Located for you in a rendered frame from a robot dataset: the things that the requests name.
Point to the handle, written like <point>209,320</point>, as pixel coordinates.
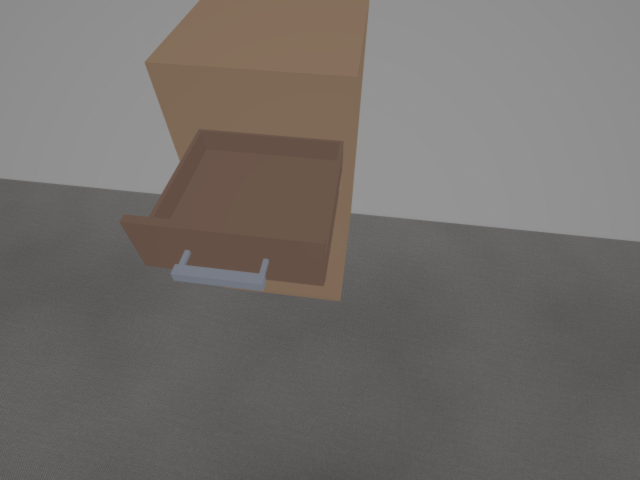
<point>219,277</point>

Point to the cabinet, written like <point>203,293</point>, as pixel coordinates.
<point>275,67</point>

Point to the drawer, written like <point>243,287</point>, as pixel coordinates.
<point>236,198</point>

